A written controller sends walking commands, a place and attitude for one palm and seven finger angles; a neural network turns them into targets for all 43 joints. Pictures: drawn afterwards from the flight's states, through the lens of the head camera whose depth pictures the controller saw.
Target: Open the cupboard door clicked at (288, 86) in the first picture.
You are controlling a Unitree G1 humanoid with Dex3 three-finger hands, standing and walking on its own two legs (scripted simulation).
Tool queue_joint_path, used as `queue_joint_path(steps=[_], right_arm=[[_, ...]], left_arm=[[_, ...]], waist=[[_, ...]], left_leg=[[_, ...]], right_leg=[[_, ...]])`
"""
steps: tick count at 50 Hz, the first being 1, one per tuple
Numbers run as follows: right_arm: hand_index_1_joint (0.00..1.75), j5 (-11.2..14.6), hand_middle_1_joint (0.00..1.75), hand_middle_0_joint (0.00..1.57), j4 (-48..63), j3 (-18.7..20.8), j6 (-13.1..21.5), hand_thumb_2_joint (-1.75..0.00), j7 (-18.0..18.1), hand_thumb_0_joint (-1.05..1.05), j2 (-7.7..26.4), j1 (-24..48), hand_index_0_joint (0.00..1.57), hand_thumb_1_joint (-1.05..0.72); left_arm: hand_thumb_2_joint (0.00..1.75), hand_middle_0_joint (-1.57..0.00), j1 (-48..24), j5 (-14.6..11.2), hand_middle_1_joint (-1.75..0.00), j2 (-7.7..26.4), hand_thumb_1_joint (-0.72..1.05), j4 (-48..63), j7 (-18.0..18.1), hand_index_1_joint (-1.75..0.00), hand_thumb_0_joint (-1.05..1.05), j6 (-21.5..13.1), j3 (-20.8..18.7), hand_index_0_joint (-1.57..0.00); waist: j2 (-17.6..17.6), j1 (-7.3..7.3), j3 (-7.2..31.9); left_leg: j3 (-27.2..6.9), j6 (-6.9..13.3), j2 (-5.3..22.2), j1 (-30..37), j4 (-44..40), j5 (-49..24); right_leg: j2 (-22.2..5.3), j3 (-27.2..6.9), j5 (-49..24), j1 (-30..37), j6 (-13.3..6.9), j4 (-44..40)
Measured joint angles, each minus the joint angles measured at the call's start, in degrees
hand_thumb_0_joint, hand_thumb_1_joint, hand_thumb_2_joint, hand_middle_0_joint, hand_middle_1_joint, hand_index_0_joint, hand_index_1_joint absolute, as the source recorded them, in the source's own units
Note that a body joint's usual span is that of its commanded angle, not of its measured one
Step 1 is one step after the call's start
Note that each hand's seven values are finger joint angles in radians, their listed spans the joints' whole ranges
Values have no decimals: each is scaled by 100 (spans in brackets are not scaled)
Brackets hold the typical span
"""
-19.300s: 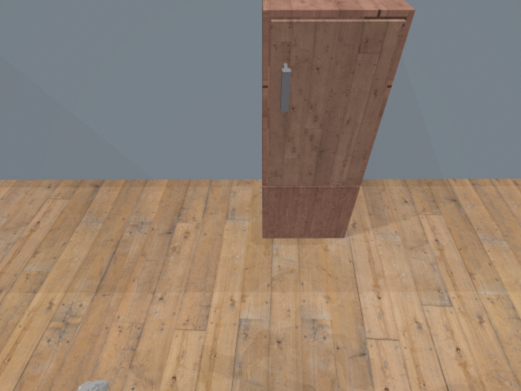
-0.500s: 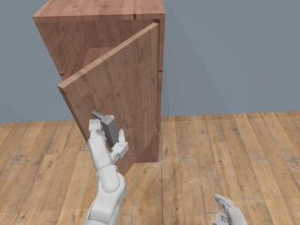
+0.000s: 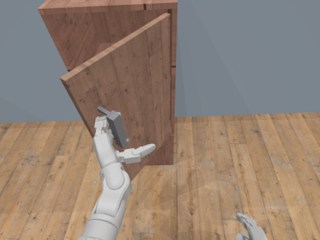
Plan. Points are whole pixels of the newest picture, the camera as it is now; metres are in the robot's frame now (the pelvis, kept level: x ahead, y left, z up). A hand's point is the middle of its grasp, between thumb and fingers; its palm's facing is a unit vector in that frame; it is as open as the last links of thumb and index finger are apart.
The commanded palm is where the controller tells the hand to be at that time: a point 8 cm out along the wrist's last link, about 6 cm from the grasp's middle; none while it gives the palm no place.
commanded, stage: open thumb and fingers to let go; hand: left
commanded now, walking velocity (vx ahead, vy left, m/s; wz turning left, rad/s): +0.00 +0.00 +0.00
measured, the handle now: (112, 127) +0.38 +0.14 +0.08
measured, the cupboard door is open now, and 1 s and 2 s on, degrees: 53 54 54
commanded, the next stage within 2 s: slide the hand sideways off the handle in 0.30 s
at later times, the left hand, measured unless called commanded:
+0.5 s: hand (125, 144) +0.34 +0.10 +0.06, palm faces +0.22 -0.97 -0.07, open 15.6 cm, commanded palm +0.30 +0.14 +0.06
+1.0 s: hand (114, 166) +0.28 +0.12 +0.07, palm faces -0.01 -1.00 -0.01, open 16.4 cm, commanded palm +0.25 +0.18 +0.06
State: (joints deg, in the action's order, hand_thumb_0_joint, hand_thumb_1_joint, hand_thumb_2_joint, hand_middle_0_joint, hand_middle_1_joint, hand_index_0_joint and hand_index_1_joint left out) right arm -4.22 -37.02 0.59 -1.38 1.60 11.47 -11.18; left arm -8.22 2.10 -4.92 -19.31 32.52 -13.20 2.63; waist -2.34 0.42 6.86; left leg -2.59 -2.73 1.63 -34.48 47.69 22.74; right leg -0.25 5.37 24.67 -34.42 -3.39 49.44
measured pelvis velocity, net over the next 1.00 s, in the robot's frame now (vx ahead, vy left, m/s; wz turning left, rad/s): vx -0.01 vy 0.05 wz -0.04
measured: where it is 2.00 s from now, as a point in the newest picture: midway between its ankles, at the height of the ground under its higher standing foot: outside the picture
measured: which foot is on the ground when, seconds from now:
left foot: down 0.00-1.00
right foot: down 0.00-1.00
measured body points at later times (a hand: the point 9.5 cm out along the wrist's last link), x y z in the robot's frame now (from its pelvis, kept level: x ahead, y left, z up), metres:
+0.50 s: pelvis -0.02 +0.04 -0.01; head +0.01 +0.03 +0.44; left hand +0.32 +0.15 +0.07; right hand +0.13 -0.18 -0.11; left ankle +0.01 +0.16 -0.70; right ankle +0.00 -0.08 -0.70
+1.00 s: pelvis -0.01 +0.05 +0.00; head +0.02 +0.04 +0.45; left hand +0.27 +0.18 +0.07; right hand +0.16 -0.17 -0.09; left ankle +0.01 +0.16 -0.70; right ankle +0.00 -0.08 -0.70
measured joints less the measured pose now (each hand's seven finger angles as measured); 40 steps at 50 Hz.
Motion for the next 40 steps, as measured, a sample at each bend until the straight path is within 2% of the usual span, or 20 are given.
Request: queue_joint_path(steps=[8, 15, 21, 22, 23, 25, 27, 29, 31, 33, 35, 37, 40], right_arm=[[30, -8, 29, 20, -2, -7, 46, -90, -27, 1, -45, -13, 20, -91], [30, -41, 30, 20, 16, -33, 71, -90, -83, 1, -102, -19, 20, -91], [30, -58, 30, 20, 23, -53, 51, -90, -142, 1, -146, -41, 20, -91], [30, -45, 30, 20, 22, -71, 55, -90, -144, 1, -152, -36, 20, -91], [30, -18, 30, 20, 46, -88, 58, -90, -138, 1, -157, -53, 20, -91], [30, 36, 30, 20, 121, -115, 67, -90, -92, 1, -159, -121, 20, -91], [30, 116, 30, 20, 190, -144, 110, -90, -40, 1, -123, -192, 20, -91], [30, 230, 30, 20, 244, -168, 171, -90, 16, 1, -54, -250, 20, -91], [30, 336, 30, 20, 268, -187, 230, -90, 62, 1, 17, -291, 20, -91], [30, 413, 30, 20, 289, -201, 292, -90, 71, 1, 70, -331, 20, -91], [30, 432, 30, 20, 330, -204, 348, -90, 28, 1, 94, -367, 20, -91], [30, 407, 30, 20, 404, -200, 384, -90, -55, 1, 91, -389, 20, -91], [30, 345, 30, 20, 556, -186, 408, -90, -204, 1, 62, -390, 20, -91]], left_arm=[[32, -28, -263, 87, -97, -77, -45, -307, 199, -98, -1, -48, 45, -28], [31, -24, -498, 262, -68, -185, -49, -490, 458, -67, -1, -16, 152, -24], [30, -32, -526, 308, -56, -233, -50, -441, 516, -58, -1, 112, 266, -30], [30, -32, -489, 350, -54, -200, -50, -399, 432, -56, -1, 116, 287, -30], [30, -32, -412, 372, -53, -113, -50, -337, 157, -54, -1, 52, 315, -28], [30, -29, -277, 378, -48, 210, -49, -264, -608, -50, -1, -145, 389, -23], [30, -26, -211, 271, -44, 616, -50, -228, -1400, -45, -1, -313, 505, -19], [30, -23, -200, -45, -40, 911, -50, -211, -2129, -41, -1, -404, 584, -16], [30, -21, -172, -480, -37, 978, -50, -184, -2602, -38, -1, -370, 573, -15], [30, -19, -91, -834, -35, 859, -50, -119, -2775, -35, -1, -284, 502, -14], [30, -18, 29, -956, -33, 677, -50, -6, -2714, -33, -1, -220, 448, -14], [30, -17, 201, -835, -32, 540, -50, 171, -2544, -32, -1, -217, 464, -14], [30, -16, 549, -489, -31, 450, -50, 532, -2328, -31, -1, -286, 613, -15]], waist=[[27, 40, 16], [52, 62, 18], [50, 25, 40], [59, 35, 25], [75, 37, 10], [111, 16, -27], [109, 9, -79], [63, -4, -151], [13, -24, -205], [-10, -44, -223], [3, -60, -207], [40, -67, -177], [78, -68, -139]], left_leg=[[87, 56, -21, -82, 104, -4], [150, 146, -41, -212, 268, 43], [203, 216, -64, -282, 370, 83], [207, 229, -74, -282, 380, 85], [213, 242, -86, -282, 387, 85], [225, 265, -102, -268, 397, 84], [214, 282, -114, -246, 418, 87], [204, 299, -113, -190, 430, 95], [219, 319, -107, -100, 393, 91], [253, 340, -115, -7, 318, 72], [289, 360, -136, 46, 252, 50], [323, 375, -156, 55, 225, 42], [359, 384, -166, 9, 270, 74]], right_leg=[[-22, -90, -82, -69, 93, 15], [-44, -156, -114, -170, 177, 76], [-68, -210, -123, -225, 246, 120], [-79, -215, -122, -223, 256, 129], [-90, -220, -120, -224, 264, 140], [-106, -232, -120, -215, 277, 157], [-117, -221, -121, -175, 291, 158], [-115, -211, -137, -92, 308, 119], [-107, -227, -175, 11, 336, 36], [-113, -259, -214, 100, 361, -51], [-134, -294, -235, 136, 384, -98], [-155, -328, -230, 121, 400, -90], [-167, -364, -187, 48, 408, -9]])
